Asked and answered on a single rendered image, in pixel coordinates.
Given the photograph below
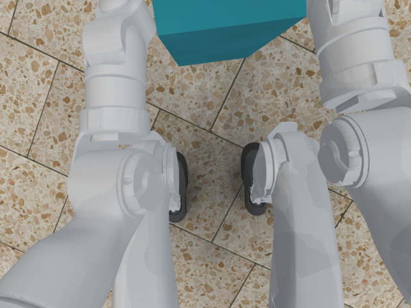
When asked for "right robot shin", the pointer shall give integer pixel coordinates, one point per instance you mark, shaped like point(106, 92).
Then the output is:
point(258, 195)

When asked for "left robot forearm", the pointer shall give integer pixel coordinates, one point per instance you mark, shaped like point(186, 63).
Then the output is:
point(115, 47)

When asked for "carton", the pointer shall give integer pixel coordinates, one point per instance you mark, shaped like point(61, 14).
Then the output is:
point(203, 31)

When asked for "robot right upper arm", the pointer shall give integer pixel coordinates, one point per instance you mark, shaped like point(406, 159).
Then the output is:
point(369, 153)

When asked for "right robot forearm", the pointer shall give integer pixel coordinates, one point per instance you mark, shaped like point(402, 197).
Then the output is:
point(358, 68)

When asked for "robot left upper arm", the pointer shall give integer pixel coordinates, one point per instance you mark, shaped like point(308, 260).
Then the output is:
point(75, 267)

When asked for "robot right thigh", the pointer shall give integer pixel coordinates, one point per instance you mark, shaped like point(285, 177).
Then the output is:
point(305, 271)

